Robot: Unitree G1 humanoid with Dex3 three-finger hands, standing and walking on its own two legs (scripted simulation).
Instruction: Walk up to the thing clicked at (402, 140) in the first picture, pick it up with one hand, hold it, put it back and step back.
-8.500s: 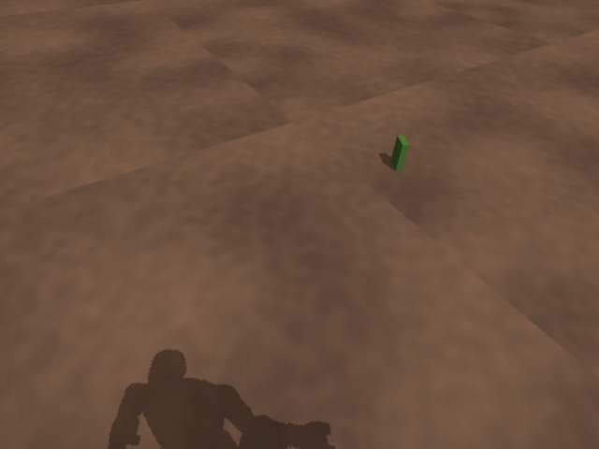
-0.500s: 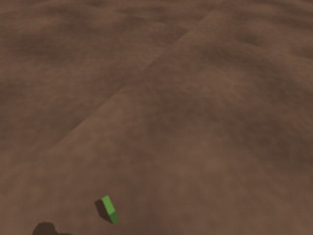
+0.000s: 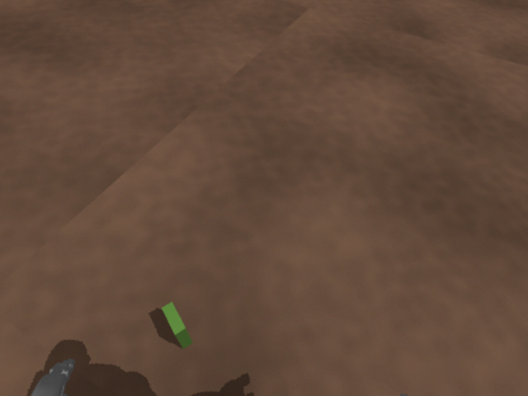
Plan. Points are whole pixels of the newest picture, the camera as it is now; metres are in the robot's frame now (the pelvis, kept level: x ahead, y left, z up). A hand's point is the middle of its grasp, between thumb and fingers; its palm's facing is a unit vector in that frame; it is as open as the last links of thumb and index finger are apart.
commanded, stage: go down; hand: left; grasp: from the side
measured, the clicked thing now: (177, 326) +0.44 +0.25 -0.67
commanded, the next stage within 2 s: none
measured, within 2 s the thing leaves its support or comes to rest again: neither
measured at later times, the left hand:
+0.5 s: hand out of the picture +0.14 +0.28 -0.17, palm faces +0.09 -0.94 -0.34, open 17.3 cm
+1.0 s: hand (69, 376) +0.22 +0.35 -0.23, palm faces +0.24 -0.94 -0.26, open 17.4 cm
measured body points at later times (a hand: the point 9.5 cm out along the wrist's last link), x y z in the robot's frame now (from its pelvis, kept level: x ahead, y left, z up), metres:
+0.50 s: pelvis +0.00 +0.01 -0.05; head +0.06 +0.03 +0.40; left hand +0.13 +0.33 -0.14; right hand +0.16 -0.24 -0.13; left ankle +0.01 +0.13 -0.72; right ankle -0.01 -0.12 -0.72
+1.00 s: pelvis -0.04 +0.00 -0.15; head +0.10 +0.04 +0.28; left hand +0.21 +0.40 -0.21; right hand +0.13 -0.26 -0.24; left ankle +0.01 +0.13 -0.72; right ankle -0.01 -0.12 -0.72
